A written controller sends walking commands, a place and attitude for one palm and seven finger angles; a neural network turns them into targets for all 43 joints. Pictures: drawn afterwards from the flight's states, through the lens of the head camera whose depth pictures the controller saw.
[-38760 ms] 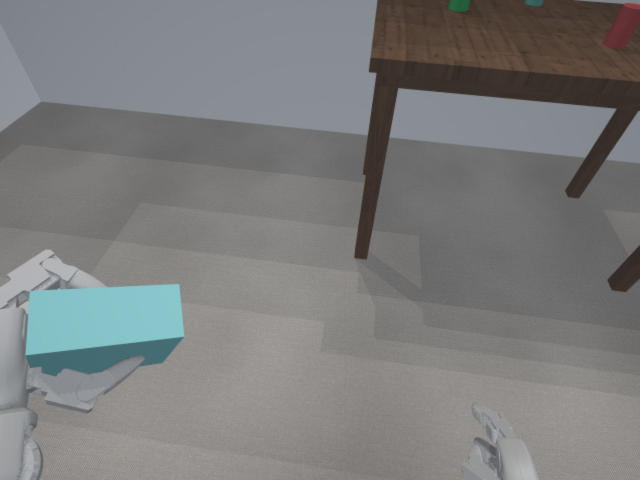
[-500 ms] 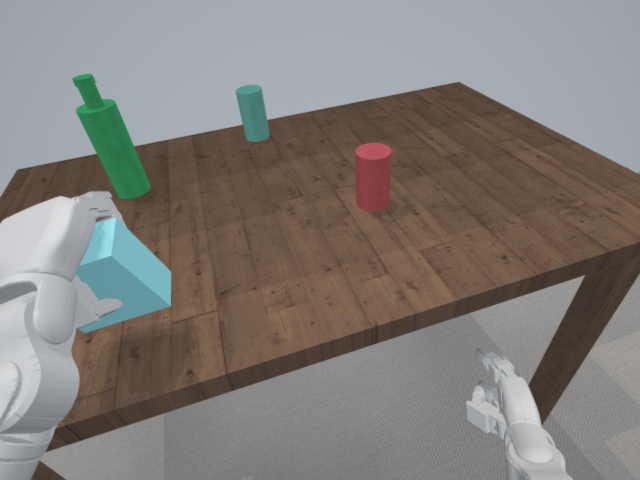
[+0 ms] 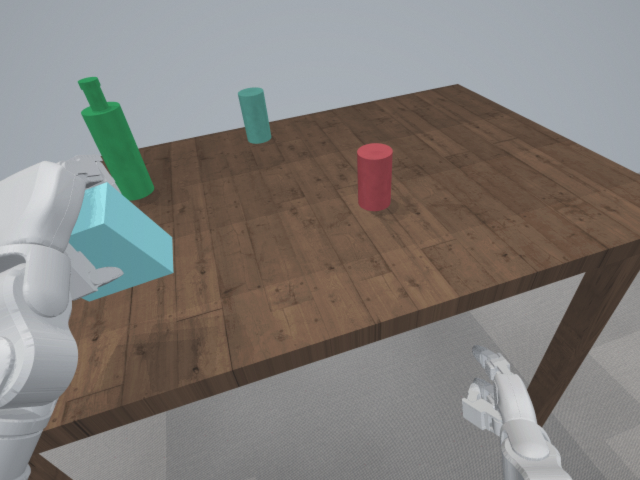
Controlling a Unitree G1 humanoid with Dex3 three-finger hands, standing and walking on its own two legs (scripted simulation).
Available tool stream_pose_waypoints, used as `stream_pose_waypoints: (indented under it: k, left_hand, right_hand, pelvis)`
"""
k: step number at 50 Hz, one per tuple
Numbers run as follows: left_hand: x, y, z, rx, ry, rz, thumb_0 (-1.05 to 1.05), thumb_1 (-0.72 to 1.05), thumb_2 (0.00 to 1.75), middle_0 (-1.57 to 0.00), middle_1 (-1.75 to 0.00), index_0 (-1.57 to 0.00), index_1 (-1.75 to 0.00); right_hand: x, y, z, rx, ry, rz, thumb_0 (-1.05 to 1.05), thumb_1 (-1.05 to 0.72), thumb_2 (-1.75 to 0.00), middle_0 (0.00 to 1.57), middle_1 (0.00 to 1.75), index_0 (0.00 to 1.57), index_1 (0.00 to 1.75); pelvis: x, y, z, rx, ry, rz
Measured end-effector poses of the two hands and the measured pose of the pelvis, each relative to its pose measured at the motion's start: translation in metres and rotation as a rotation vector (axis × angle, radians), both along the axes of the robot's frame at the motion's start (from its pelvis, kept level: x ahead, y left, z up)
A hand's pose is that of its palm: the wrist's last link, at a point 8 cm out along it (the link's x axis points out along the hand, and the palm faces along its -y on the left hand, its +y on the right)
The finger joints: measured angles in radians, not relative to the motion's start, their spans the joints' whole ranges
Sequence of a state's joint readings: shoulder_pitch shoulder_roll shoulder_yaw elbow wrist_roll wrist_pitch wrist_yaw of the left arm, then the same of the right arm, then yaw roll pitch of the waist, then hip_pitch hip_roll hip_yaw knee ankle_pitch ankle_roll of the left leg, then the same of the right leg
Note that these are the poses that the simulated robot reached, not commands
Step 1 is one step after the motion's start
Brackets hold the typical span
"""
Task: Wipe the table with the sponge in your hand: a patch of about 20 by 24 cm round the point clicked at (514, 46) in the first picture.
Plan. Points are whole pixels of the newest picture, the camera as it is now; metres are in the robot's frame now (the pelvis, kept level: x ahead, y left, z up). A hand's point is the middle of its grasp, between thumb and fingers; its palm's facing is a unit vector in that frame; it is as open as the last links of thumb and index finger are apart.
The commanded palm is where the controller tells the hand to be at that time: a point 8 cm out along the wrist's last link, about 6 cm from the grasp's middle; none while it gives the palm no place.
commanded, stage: bring the sponge back beside the body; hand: left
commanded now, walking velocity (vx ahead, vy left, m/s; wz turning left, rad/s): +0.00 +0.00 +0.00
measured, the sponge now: (109, 254) +0.25 +0.29 +0.21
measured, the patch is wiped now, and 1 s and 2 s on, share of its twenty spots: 0.95 0.95 0.95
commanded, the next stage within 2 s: step back with the hand held close in 1.66 s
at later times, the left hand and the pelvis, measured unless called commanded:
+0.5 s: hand (86, 240) +0.22 +0.28 +0.25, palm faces +0.44 -0.17 -0.88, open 9.4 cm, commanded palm +0.16 +0.28 +0.31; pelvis -0.01 +0.00 +0.00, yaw +0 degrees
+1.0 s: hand (78, 251) +0.21 +0.28 +0.25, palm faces +0.46 -0.19 -0.87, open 9.4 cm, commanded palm +0.14 +0.28 +0.31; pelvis -0.01 +0.00 +0.00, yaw -1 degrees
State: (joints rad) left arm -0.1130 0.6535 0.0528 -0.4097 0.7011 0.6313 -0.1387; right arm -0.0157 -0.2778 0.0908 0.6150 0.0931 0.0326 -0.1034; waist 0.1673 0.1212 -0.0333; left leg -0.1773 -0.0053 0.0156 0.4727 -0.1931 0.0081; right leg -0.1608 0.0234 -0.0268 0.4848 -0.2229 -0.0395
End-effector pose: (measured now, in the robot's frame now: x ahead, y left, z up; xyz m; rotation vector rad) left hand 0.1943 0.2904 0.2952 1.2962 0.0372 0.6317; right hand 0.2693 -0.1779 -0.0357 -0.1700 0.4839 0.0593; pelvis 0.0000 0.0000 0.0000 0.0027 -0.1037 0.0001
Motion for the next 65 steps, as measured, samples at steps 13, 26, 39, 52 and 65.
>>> stream_pose_waypoints:
  k: [13,26,39,52,65]
  left_hand:
    - [-0.004,-0.003,-0.005,-0.019,0.000,-0.016,-0.01,-0.50,1.11,-0.78,-1.40,-0.83,-1.39]
    - [-0.014,-0.011,-0.002,-0.036,-0.040,-0.041,-0.01,-0.50,1.11,-0.78,-1.40,-0.83,-1.39]
    - [-0.022,-0.012,0.000,-0.035,-0.056,-0.038,-0.01,-0.50,1.11,-0.78,-1.40,-0.83,-1.39]
    - [-0.030,-0.013,-0.003,-0.052,-0.067,-0.044,-0.01,-0.50,1.11,-0.78,-1.40,-0.83,-1.39]
    - [-0.034,-0.016,0.001,-0.050,-0.092,-0.064,-0.01,-0.50,1.11,-0.78,-1.40,-0.83,-1.39]
  right_hand:
    - [-0.003,0.004,0.004,0.004,-0.009,0.008,0.01,-0.91,-0.90,0.20,0.30,0.19,0.29]
    - [-0.005,0.006,0.005,0.009,-0.016,0.010,0.01,-0.91,-0.90,0.20,0.30,0.18,0.29]
    - [-0.007,0.007,0.009,0.020,-0.030,0.022,0.01,-0.91,-0.90,0.20,0.30,0.20,0.30]
    - [-0.007,0.007,0.010,0.006,-0.036,0.022,0.01,-0.91,-0.90,0.20,0.30,0.20,0.30]
    - [-0.009,0.009,0.012,0.022,-0.039,0.028,0.01,-0.91,-0.90,0.20,0.30,0.20,0.30]
  pelvis:
    - [-0.002,0.000,0.000,0.000,-0.006,-0.008]
    - [-0.005,0.001,0.000,0.001,-0.014,-0.007]
    - [-0.006,-0.001,0.000,0.000,-0.017,-0.016]
    - [-0.009,-0.001,-0.001,-0.001,-0.026,-0.010]
    - [-0.008,0.001,-0.001,-0.001,-0.023,-0.020]
